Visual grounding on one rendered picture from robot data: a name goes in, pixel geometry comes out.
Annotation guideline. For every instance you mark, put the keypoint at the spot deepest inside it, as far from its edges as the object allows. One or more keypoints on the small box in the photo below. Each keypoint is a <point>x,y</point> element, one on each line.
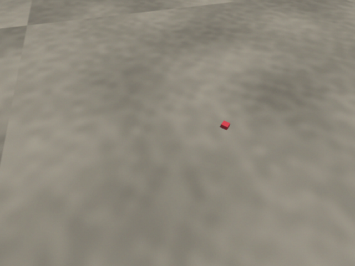
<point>225,125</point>

